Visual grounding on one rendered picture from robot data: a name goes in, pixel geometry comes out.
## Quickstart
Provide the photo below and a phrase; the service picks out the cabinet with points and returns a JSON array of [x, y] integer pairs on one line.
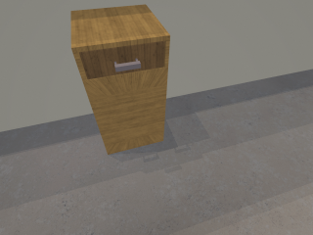
[[129, 108]]

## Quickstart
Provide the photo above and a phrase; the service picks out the handle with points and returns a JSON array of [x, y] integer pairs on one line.
[[127, 66]]

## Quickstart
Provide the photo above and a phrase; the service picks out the drawer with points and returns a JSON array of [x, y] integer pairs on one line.
[[100, 63]]

